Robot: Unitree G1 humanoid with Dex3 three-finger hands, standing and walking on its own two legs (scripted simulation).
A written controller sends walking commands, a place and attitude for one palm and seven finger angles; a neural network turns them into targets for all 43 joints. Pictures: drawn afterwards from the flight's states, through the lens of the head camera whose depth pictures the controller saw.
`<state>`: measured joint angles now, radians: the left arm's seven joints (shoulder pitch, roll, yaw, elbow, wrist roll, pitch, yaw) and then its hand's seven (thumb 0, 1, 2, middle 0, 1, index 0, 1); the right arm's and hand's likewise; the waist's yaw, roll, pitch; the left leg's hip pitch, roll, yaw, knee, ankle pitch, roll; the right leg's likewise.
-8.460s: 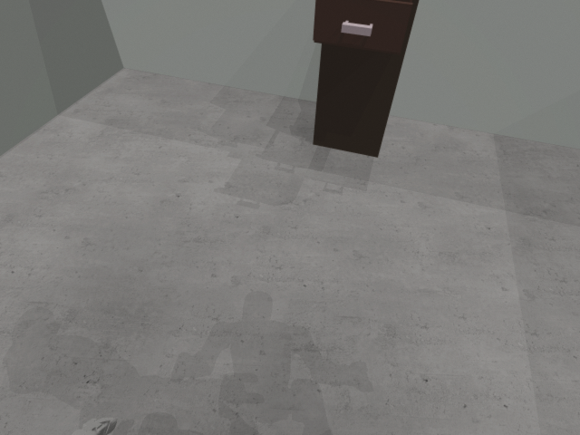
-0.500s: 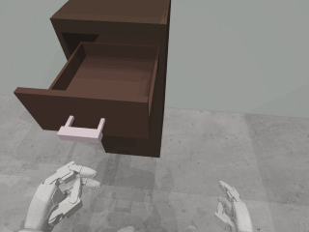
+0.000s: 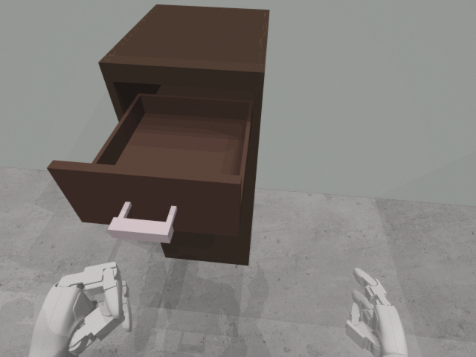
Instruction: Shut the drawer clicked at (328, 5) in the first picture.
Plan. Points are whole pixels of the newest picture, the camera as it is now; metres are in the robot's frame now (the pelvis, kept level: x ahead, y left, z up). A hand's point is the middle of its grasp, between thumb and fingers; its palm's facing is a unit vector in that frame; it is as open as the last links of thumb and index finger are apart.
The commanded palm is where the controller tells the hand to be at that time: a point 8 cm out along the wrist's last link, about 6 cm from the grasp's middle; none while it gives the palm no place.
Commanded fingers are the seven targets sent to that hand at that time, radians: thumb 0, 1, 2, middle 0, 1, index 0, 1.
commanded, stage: raise the hand and make a fist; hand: left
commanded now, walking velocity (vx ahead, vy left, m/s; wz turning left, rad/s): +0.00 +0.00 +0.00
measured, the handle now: (145, 219) +0.33 +0.20 +0.05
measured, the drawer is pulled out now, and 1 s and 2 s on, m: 0.30 0.30 0.30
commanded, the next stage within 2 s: bring the fist close to the handle in 0.68 s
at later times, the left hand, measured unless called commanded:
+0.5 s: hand (115, 298) +0.16 +0.17 +0.14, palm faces +0.02 -1.00 -0.09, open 3.3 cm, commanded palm +0.11 +0.21 +0.15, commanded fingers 0.00 0.90 0.90 -1.40 -1.60 -1.40 -1.60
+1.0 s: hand (121, 295) +0.17 +0.17 +0.12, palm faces +0.06 -1.00 -0.08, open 3.3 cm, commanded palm +0.14 +0.22 +0.12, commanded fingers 0.00 0.90 0.90 -1.40 -1.60 -1.40 -1.60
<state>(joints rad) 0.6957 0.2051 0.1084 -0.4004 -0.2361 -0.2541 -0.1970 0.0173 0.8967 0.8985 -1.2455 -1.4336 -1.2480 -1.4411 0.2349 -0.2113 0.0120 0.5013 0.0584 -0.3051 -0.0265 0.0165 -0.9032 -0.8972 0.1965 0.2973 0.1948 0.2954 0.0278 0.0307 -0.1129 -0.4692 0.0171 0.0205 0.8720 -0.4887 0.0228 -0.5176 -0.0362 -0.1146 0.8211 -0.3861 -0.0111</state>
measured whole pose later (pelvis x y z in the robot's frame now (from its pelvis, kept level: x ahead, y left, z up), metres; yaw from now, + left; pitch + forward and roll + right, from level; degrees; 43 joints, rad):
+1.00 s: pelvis +0.00 -0.02 +0.02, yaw +0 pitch +1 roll -1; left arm 0.55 0.22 0.17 -0.30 -0.26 -0.14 -0.24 0.02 0.90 0.90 -1.40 -1.60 -1.40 -1.60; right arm 0.25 -0.24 0.05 0.59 0.06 -0.38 -0.06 0.02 -0.90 -0.90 0.20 0.30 0.20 0.30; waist 0.05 0.05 -0.07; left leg -0.33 0.03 0.01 0.71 -0.41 0.00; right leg -0.38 -0.02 -0.13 0.68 -0.33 -0.03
